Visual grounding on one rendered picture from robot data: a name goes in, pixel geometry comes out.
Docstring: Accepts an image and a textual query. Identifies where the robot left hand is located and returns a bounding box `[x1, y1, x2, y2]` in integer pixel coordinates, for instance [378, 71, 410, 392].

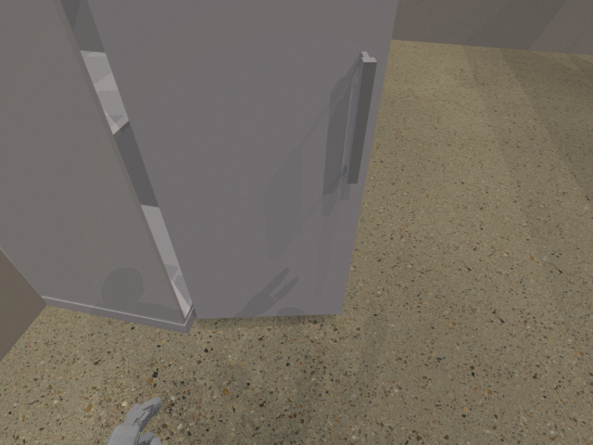
[106, 398, 162, 445]

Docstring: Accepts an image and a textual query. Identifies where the handle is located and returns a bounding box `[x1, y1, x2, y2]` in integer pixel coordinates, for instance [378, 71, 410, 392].
[346, 52, 377, 184]

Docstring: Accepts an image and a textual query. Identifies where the fridge door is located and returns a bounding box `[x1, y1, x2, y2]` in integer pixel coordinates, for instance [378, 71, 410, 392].
[87, 0, 398, 319]

